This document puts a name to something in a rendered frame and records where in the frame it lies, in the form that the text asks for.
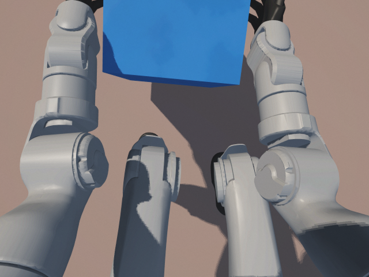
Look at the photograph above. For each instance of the right robot upper arm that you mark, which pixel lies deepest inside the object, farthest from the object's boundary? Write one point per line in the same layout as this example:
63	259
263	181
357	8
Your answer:
301	184

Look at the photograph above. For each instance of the robot right thigh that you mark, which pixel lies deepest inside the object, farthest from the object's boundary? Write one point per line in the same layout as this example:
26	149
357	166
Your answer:
252	247

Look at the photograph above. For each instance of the robot left hand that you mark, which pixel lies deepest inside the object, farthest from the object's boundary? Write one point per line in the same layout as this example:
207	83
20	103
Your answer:
94	5

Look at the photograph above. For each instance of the robot left forearm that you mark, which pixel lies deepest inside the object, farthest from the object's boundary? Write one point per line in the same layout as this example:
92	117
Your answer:
69	74

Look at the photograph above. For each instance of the robot right hand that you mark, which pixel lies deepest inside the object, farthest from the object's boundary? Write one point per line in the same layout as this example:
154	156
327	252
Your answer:
270	10

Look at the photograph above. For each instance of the robot right forearm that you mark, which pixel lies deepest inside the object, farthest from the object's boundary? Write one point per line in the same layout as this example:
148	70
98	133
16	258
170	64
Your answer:
281	94

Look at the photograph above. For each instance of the left robot upper arm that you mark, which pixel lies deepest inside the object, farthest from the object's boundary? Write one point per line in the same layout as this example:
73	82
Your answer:
60	172

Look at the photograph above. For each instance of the left robot shin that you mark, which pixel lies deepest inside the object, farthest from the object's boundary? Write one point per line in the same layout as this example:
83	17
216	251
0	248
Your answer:
134	156

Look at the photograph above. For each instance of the carton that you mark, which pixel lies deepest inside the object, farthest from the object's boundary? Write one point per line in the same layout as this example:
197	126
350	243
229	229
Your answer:
184	42

